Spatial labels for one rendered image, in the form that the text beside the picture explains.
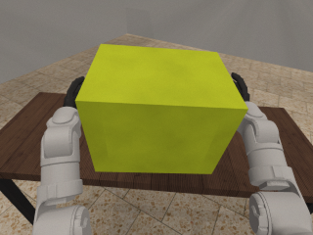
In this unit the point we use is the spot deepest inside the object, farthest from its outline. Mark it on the right robot hand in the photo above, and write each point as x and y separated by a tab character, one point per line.
241	86

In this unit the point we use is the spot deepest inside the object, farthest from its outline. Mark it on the left robot hand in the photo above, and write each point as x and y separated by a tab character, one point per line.
72	92

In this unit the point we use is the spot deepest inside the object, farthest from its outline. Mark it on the robot right forearm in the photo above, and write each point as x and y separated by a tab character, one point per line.
268	167

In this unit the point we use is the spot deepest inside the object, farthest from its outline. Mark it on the robot left upper arm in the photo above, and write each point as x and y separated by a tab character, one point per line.
71	220

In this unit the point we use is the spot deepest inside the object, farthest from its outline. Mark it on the table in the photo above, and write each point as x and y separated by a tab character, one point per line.
20	159

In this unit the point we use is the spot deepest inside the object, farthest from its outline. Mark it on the robot right upper arm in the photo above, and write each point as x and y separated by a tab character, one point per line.
278	213

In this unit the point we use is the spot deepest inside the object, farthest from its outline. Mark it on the carton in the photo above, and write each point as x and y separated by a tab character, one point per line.
158	110

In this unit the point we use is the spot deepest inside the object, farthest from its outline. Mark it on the robot left forearm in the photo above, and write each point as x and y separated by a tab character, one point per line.
59	160

